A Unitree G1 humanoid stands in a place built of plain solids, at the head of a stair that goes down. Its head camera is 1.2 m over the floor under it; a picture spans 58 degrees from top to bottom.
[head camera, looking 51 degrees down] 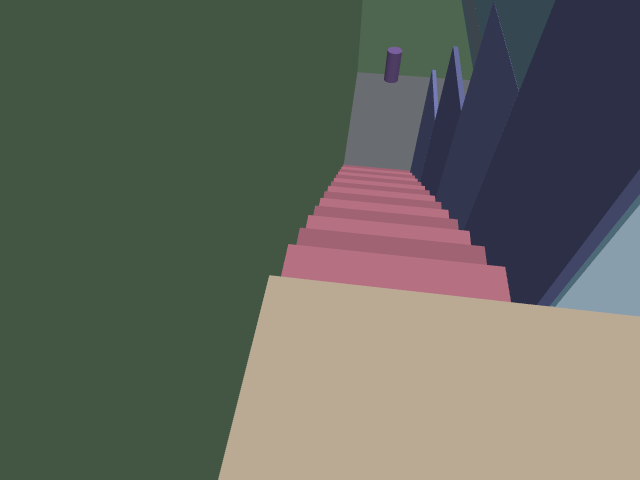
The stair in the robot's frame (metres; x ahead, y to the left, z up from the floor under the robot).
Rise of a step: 0.18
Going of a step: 0.25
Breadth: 0.86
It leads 8 degrees to the right of straight ahead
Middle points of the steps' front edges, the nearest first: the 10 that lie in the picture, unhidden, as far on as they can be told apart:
0.76 -0.26 0.00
1.04 -0.30 -0.18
1.29 -0.33 -0.36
1.53 -0.36 -0.55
1.78 -0.40 -0.73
2.03 -0.43 -0.91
2.27 -0.46 -1.09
2.52 -0.49 -1.28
2.76 -0.53 -1.46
3.01 -0.56 -1.64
